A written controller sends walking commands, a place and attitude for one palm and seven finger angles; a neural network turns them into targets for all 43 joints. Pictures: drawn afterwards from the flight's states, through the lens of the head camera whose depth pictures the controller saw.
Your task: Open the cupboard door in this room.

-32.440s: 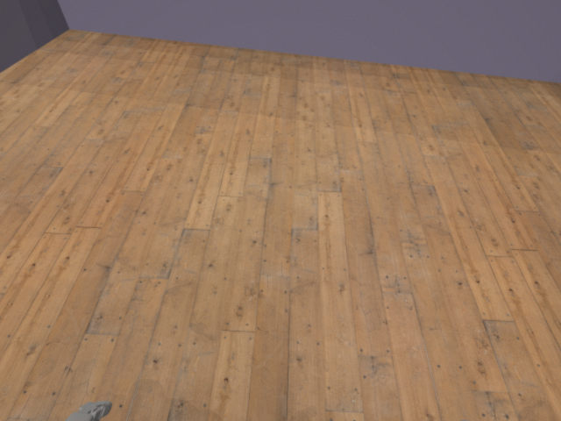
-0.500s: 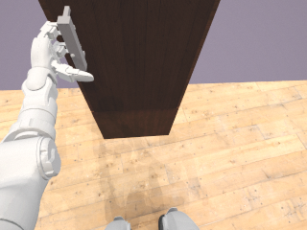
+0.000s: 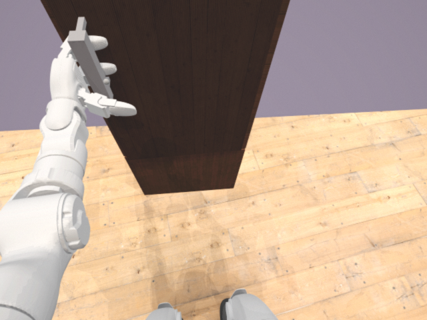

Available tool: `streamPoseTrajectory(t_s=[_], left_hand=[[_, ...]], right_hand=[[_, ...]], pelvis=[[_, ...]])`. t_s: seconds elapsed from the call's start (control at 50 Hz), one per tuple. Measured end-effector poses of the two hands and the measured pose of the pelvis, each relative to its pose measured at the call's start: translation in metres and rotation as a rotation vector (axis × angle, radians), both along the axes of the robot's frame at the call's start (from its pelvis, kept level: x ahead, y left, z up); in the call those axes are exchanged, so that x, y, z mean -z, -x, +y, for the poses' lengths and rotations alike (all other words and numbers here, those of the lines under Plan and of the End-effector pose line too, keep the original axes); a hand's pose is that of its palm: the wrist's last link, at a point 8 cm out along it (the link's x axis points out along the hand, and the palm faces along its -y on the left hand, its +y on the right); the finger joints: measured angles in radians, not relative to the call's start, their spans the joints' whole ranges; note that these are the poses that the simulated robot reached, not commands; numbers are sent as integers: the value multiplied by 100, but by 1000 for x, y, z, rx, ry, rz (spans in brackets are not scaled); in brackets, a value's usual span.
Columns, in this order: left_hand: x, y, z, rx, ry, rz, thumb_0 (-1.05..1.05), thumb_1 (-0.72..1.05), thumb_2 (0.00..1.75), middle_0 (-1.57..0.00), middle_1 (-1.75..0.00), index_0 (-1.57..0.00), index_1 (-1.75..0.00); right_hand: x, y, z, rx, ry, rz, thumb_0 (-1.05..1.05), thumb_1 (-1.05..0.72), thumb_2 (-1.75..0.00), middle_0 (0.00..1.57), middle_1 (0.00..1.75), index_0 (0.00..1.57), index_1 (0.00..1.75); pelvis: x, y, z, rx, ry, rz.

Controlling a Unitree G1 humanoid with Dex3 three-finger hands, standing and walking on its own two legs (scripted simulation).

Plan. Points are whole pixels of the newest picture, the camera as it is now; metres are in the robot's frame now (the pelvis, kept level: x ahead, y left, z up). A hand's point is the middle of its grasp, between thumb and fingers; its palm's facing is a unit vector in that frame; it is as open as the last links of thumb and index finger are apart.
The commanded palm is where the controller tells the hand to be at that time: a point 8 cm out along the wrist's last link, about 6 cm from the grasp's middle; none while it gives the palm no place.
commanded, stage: slide the fingers in behind the handle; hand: left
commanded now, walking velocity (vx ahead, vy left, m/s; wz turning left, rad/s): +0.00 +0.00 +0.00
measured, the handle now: (94, 63) +0.58 +0.17 +0.10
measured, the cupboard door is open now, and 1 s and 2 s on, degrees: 2 2 28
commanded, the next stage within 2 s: close the thumb around the handle in 0.36 s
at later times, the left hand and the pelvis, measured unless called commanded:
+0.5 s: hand (106, 81) +0.52 +0.15 +0.11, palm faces +0.00 -1.00 -0.02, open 14.0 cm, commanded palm +0.50 +0.19 +0.11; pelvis +0.00 +0.01 +0.00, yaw +0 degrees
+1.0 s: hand (105, 80) +0.53 +0.15 +0.11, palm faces +0.00 -1.00 -0.01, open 6.9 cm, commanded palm +0.50 +0.19 +0.11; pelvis +0.00 +0.01 +0.00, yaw +0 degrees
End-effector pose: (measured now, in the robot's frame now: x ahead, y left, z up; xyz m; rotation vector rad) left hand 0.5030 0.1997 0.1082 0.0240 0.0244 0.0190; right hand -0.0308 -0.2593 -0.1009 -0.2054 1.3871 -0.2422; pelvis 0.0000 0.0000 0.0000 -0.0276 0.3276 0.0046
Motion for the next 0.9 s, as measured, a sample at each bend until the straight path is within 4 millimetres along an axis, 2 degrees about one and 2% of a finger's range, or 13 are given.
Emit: streamPoseTrajectory(t_s=[0.3, 0.56, 0.7, 0.9], left_hand=[[0, 4, 0, 9, 3, -3, -1, -50, 30, -29, -120, -27, -120], [-1, 0, 0, 18, 10, -16, -1, -47, 31, -30, -121, -29, -121], [-1, 0, 0, 17, 12, -14, -1, -24, 40, -32, -123, -31, -123], [-1, -1, 1, 16, 13, -15, 0, 26, 62, -35, -129, -34, -129]], right_hand=[[2, -24, 3, -29, 0, -65, 0, -91, -90, 21, 30, 20, 30], [4, -19, 12, -15, -12, -51, 0, -91, -90, 21, 30, 20, 30], [4, -13, 14, -11, -10, -33, 0, -91, -90, 21, 30, 20, 30], [2, -9, 13, -6, -1, -27, 0, -91, -90, 21, 30, 20, 30]], pelvis=[[0, -1, 3, -7, 0, -7], [1, -2, 8, -1, 2, -2], [1, -2, 10, -1, 4, -2], [2, -1, 12, 1, 5, 0]])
